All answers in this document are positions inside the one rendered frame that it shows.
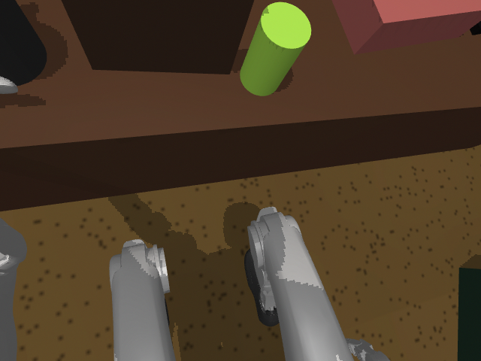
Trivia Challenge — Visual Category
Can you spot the right robot foot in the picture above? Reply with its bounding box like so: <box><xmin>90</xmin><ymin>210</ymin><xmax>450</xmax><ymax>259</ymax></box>
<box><xmin>244</xmin><ymin>249</ymin><xmax>279</xmax><ymax>326</ymax></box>

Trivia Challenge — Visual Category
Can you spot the left robot hand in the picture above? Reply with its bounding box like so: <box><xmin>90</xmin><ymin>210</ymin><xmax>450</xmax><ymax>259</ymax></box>
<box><xmin>0</xmin><ymin>76</ymin><xmax>18</xmax><ymax>94</ymax></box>

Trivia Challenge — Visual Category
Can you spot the right robot hand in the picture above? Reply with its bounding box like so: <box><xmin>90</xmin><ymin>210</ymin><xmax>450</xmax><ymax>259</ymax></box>
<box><xmin>346</xmin><ymin>338</ymin><xmax>390</xmax><ymax>361</ymax></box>

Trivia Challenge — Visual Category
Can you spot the left robot arm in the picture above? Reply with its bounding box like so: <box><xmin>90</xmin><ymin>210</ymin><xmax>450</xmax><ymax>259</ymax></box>
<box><xmin>0</xmin><ymin>218</ymin><xmax>27</xmax><ymax>361</ymax></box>

